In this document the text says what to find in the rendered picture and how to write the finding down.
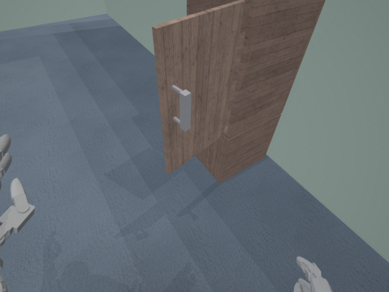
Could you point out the handle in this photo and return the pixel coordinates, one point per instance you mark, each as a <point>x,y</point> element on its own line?
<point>185,108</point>

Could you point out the robot right hand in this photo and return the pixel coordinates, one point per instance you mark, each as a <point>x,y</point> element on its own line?
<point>313,274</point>

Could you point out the cupboard door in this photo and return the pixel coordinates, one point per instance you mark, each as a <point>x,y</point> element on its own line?
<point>197,53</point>

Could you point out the robot left hand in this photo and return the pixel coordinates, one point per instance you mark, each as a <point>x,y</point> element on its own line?
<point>19,214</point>

